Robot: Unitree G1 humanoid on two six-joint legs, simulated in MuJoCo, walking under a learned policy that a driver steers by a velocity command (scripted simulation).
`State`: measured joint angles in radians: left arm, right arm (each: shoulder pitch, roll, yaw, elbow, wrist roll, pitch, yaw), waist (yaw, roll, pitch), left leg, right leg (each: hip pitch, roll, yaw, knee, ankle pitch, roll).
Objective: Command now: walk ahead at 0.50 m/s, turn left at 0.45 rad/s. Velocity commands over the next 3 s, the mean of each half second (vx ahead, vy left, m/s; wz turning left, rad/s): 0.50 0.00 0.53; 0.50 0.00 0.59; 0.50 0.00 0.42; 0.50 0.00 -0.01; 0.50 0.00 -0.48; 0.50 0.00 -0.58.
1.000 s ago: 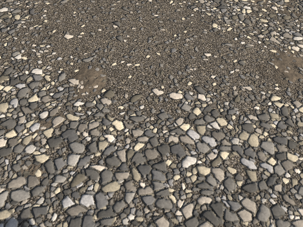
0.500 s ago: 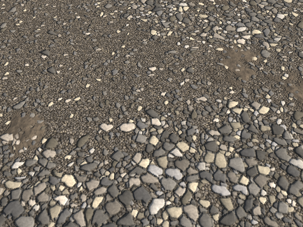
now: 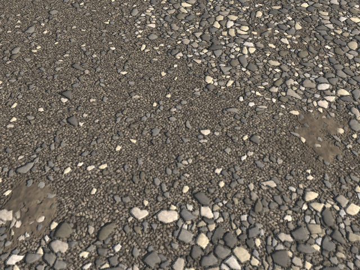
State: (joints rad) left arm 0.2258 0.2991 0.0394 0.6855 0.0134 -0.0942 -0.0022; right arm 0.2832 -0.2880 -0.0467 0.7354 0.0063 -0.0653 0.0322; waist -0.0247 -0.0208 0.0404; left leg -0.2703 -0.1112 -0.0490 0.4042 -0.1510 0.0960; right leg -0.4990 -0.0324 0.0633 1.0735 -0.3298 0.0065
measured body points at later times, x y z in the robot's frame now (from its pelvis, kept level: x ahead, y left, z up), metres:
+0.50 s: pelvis +0.28 -0.03 +0.00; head +0.30 -0.03 +0.45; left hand +0.31 +0.27 -0.10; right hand +0.48 -0.27 -0.11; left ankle +0.24 +0.10 -0.66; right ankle +0.32 -0.13 -0.74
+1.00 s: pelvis +0.51 +0.13 +0.00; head +0.54 +0.16 +0.45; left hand +0.48 +0.44 -0.10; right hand +0.77 -0.03 -0.10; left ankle +0.50 +0.21 -0.74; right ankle +0.60 -0.01 -0.66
